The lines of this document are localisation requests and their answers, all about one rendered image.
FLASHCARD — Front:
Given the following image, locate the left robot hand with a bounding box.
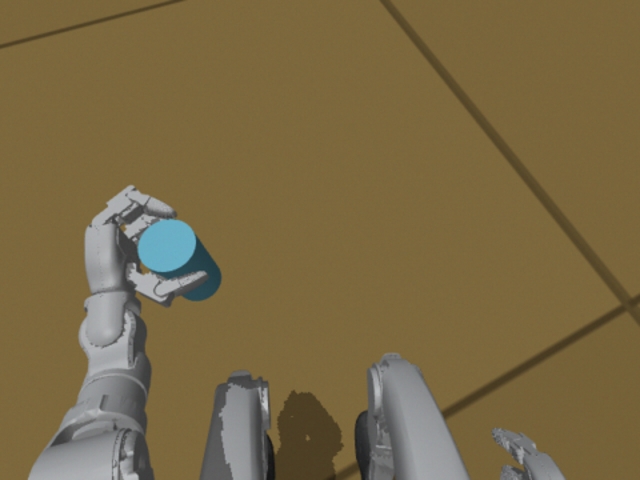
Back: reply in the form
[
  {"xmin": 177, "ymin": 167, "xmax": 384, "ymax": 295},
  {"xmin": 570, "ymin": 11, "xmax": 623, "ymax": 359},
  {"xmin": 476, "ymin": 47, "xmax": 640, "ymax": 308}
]
[{"xmin": 84, "ymin": 185, "xmax": 209, "ymax": 308}]

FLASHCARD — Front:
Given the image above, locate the left robot arm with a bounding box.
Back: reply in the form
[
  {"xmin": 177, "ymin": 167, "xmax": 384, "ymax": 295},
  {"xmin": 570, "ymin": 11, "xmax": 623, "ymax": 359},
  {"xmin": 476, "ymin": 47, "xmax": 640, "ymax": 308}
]
[{"xmin": 28, "ymin": 290, "xmax": 155, "ymax": 480}]

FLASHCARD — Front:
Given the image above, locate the right robot hand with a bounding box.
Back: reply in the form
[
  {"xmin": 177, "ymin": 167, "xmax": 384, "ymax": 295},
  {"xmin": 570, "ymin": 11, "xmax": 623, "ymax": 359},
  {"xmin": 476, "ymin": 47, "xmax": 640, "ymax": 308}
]
[{"xmin": 491, "ymin": 428, "xmax": 567, "ymax": 480}]

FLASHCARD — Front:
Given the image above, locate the right robot foot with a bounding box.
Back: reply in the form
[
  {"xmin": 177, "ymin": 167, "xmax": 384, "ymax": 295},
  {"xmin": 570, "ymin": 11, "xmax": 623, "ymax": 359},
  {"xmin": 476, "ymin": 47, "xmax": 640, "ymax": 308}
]
[{"xmin": 355, "ymin": 410, "xmax": 371, "ymax": 480}]

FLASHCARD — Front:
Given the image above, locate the can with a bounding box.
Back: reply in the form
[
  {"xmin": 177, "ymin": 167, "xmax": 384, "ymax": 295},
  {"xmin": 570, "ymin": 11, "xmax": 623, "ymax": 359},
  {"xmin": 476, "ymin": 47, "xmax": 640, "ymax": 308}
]
[{"xmin": 138, "ymin": 219, "xmax": 221, "ymax": 301}]

